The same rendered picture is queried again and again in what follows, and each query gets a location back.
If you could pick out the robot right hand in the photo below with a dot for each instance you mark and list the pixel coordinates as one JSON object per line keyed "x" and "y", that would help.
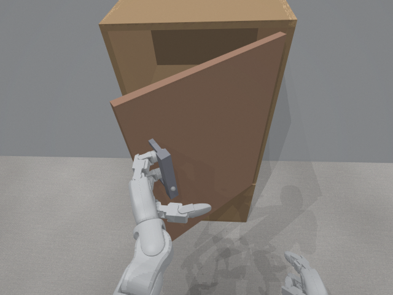
{"x": 309, "y": 282}

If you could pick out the left robot forearm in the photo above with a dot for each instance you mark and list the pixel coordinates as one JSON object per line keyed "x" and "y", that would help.
{"x": 153, "y": 253}

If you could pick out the handle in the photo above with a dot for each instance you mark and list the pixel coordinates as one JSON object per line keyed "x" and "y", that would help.
{"x": 166, "y": 168}

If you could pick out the cupboard door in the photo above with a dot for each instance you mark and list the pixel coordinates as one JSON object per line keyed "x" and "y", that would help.
{"x": 211, "y": 119}

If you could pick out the robot left hand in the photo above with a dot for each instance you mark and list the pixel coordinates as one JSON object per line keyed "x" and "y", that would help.
{"x": 142, "y": 198}

